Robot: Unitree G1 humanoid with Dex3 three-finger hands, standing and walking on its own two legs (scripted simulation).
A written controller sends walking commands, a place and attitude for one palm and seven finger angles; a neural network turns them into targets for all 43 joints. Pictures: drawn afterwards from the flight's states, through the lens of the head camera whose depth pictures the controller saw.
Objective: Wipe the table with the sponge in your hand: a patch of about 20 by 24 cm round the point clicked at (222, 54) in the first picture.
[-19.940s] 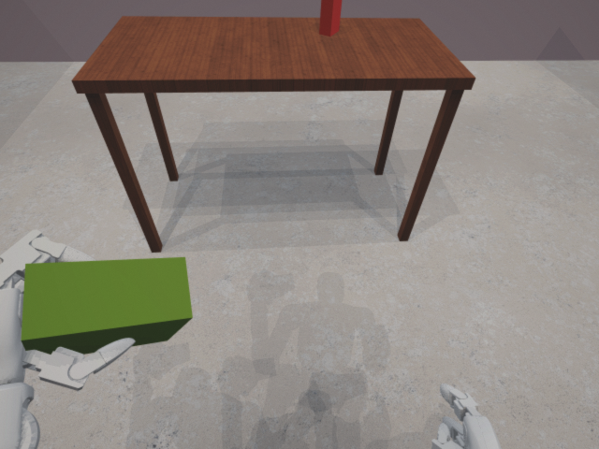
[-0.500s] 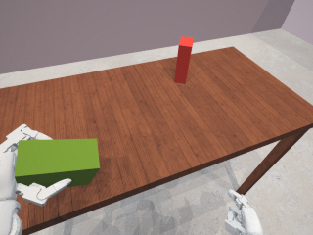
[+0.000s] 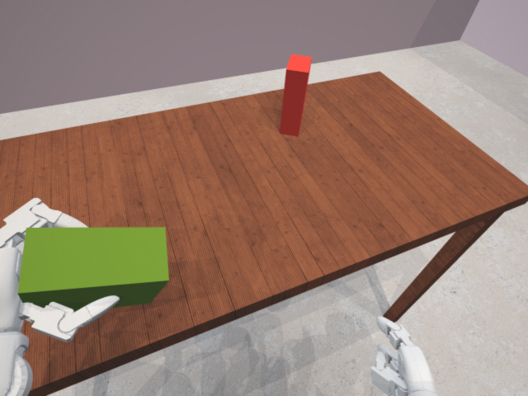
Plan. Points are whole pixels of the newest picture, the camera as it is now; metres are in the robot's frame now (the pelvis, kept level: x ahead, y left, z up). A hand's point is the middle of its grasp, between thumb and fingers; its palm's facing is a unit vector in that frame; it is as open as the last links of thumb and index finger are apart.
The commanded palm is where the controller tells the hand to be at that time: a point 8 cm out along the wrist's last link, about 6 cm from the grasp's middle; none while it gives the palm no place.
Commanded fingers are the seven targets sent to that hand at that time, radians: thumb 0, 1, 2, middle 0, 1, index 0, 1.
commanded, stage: shuffle to correct the standing spot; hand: left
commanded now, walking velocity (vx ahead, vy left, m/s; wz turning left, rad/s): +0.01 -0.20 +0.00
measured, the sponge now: (119, 270) +0.23 +0.19 +0.13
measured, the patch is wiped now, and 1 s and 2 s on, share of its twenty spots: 0.00 0.00 0.00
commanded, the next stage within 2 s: come to a stop and stand still in 0.38 s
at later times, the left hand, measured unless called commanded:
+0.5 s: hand (125, 270) +0.22 +0.18 +0.15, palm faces +0.33 -0.87 -0.36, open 10.3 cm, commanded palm +0.16 +0.23 +0.17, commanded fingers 0.00 0.10 1.30 -1.20 -1.60 -1.20 -1.60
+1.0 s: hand (77, 226) +0.26 +0.23 +0.18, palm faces +0.48 -0.81 -0.35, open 10.3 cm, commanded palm +0.18 +0.24 +0.17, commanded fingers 0.00 0.10 1.30 -1.20 -1.60 -1.20 -1.60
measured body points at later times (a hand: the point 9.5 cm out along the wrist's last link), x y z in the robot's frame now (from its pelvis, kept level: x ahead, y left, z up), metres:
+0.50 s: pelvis +0.01 -0.06 -0.01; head +0.01 -0.06 +0.44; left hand +0.20 +0.22 +0.17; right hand +0.17 -0.30 -0.09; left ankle +0.01 +0.11 -0.74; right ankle +0.02 -0.09 -0.74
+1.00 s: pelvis +0.02 -0.04 -0.01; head +0.05 -0.03 +0.44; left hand +0.22 +0.27 +0.20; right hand +0.20 -0.27 -0.09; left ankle -0.02 +0.09 -0.73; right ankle +0.02 -0.09 -0.74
